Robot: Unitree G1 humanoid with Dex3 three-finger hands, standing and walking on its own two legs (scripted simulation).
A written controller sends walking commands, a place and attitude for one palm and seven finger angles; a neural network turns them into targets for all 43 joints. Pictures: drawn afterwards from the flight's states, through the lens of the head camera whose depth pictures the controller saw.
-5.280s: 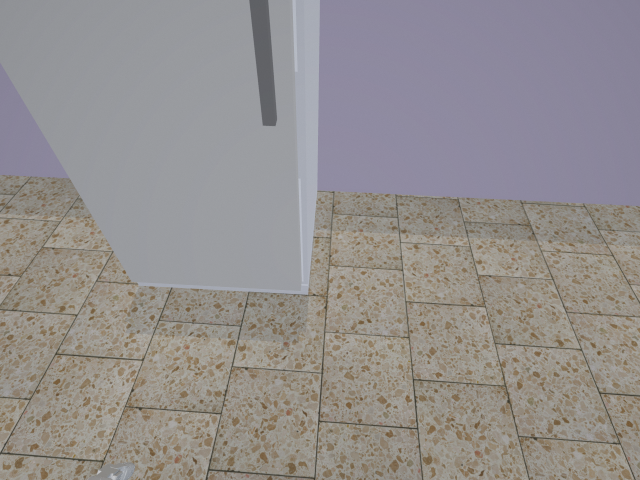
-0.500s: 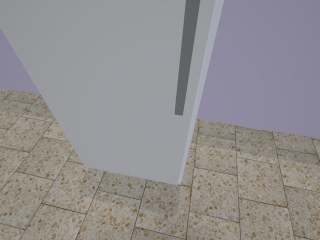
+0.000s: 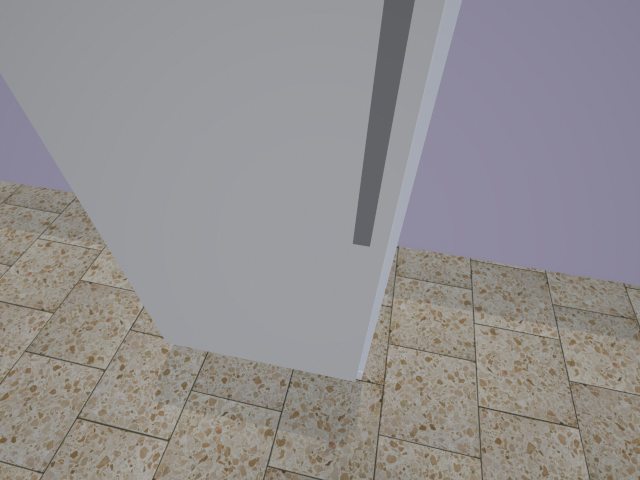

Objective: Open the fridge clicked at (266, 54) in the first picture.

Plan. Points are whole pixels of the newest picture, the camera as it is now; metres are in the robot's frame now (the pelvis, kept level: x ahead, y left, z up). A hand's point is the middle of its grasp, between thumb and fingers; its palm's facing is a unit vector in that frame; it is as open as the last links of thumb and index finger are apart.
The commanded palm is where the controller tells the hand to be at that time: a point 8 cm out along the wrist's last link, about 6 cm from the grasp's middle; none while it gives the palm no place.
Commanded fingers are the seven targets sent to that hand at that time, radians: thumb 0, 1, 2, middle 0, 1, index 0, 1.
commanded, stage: come to a stop and stand still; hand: right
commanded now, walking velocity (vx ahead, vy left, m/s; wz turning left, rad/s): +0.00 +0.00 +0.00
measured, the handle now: (380, 121) +0.48 -0.04 +0.22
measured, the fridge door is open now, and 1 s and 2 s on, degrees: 0 0 0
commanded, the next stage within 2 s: look again from close up in 0.02 s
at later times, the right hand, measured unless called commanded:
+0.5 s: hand out of the picture +0.01 -0.23 -0.18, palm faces +0.03 +0.96 -0.27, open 7.4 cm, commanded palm none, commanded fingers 0.00 -0.90 -0.90 0.20 0.30 0.20 0.30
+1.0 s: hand out of the picture -0.16 -0.27 -0.19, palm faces +0.03 +0.97 -0.24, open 7.4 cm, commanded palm none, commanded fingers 0.00 -0.90 -0.90 0.20 0.30 0.20 0.30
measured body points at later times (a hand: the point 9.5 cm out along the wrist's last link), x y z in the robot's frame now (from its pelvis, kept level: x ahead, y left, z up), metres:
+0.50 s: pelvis -0.04 -0.02 -0.01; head -0.06 -0.03 +0.44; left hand +0.06 +0.24 -0.13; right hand +0.01 -0.28 -0.16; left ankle -0.09 +0.09 -0.74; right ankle +0.01 -0.09 -0.74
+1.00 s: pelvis -0.10 -0.06 -0.01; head -0.12 -0.09 +0.44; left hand -0.08 +0.20 -0.14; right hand -0.16 -0.32 -0.17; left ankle -0.09 +0.09 -0.74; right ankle +0.01 -0.09 -0.74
